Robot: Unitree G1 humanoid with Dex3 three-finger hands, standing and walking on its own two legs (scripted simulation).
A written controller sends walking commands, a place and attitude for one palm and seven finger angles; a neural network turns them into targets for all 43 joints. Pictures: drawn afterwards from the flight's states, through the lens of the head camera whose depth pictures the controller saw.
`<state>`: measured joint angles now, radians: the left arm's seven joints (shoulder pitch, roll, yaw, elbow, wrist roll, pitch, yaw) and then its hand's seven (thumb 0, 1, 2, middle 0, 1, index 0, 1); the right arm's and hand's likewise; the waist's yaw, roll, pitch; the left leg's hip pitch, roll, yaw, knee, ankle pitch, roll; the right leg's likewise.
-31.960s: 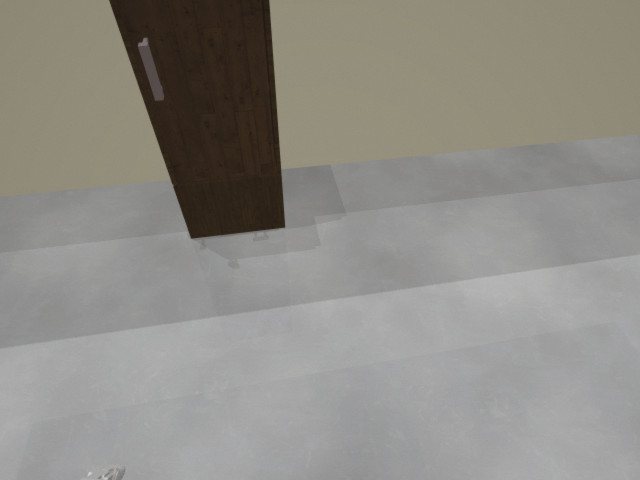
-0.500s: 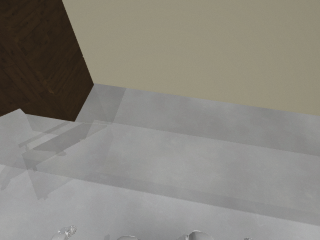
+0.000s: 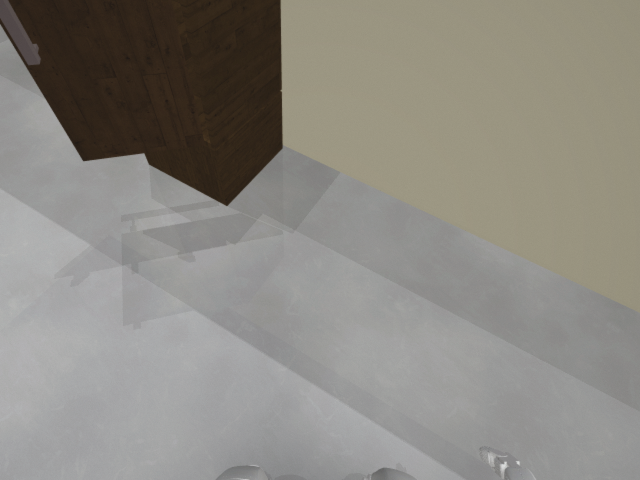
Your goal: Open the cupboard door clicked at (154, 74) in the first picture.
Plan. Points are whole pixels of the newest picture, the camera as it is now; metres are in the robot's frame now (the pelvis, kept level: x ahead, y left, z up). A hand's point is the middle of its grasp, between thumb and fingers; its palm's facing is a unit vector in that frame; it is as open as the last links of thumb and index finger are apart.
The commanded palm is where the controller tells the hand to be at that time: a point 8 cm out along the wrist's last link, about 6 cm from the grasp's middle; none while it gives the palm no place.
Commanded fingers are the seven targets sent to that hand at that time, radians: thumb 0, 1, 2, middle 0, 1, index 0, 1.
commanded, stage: turn to face it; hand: left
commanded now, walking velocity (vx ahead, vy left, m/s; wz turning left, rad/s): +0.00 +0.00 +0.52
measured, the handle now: (16, 22) +0.91 +0.71 -0.01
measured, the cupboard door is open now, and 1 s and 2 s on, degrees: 46 46 46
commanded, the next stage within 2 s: take the last steps up to it in 0.48 s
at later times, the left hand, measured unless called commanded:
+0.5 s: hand out of the picture +0.06 +0.15 -0.14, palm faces +0.21 -0.95 -0.24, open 7.4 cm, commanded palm none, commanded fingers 0.00 0.90 0.90 -0.20 -0.30 -0.20 -0.30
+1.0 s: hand out of the picture +0.05 +0.17 -0.15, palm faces +0.43 -0.87 -0.23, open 7.4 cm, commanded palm none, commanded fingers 0.00 0.90 0.90 -0.20 -0.30 -0.20 -0.30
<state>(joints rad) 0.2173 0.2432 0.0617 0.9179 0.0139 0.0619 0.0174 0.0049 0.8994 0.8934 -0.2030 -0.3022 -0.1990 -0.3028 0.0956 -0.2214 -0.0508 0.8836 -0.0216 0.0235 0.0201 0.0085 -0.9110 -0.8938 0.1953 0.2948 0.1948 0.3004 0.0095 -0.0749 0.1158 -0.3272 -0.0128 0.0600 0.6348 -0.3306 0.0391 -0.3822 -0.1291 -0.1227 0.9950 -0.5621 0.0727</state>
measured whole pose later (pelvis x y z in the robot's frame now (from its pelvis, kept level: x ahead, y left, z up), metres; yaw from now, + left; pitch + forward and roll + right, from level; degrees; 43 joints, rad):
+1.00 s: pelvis +0.08 -0.03 +0.01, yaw +22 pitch -1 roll +0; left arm 0.25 0.18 0.06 0.96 0.02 -0.03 0.00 0.00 0.90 0.89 -0.20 -0.30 -0.20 -0.30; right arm 0.26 -0.21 -0.05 1.05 -0.03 0.05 0.02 0.01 -0.91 -0.89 0.20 0.30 0.20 0.30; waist 0.02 0.02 0.04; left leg -0.40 0.00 0.00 1.02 -0.43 0.00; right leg -0.23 -0.09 -0.14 0.58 -0.33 0.01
